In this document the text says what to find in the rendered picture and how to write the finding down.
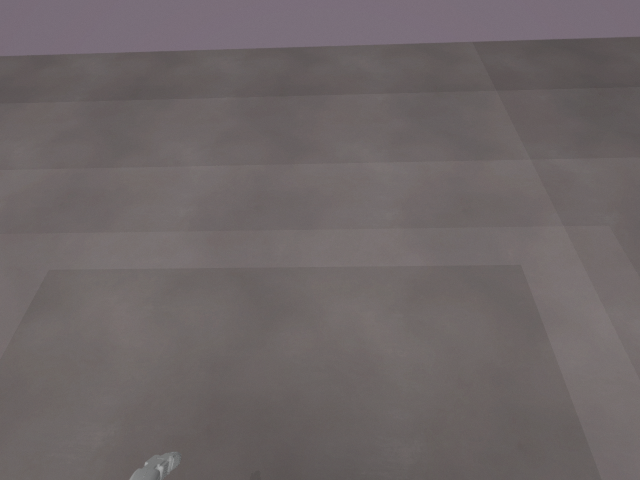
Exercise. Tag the left robot hand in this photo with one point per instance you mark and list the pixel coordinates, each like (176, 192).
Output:
(158, 467)

